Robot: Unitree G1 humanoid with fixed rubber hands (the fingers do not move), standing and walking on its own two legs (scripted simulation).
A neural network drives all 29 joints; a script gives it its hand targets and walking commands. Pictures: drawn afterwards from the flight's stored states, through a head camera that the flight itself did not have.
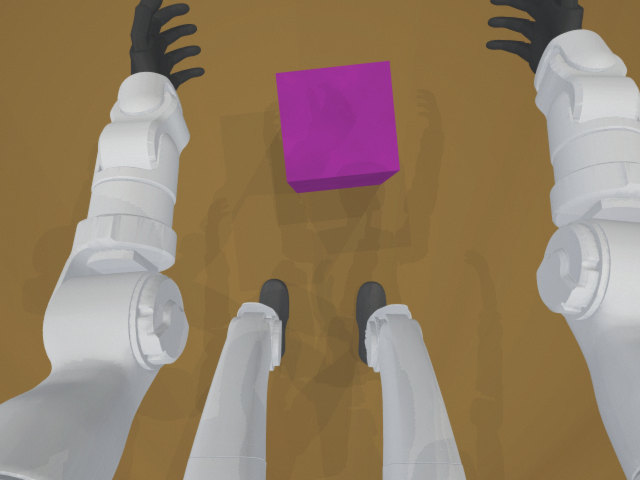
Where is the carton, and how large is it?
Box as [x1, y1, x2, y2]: [276, 61, 399, 192]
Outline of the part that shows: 389,61 276,73 287,182 296,192 380,184 399,170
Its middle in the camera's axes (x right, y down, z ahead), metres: +0.03 -0.22 +0.84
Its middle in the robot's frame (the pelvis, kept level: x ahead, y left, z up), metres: +0.55 -0.01 -0.54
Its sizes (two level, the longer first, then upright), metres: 0.210 0.200 0.250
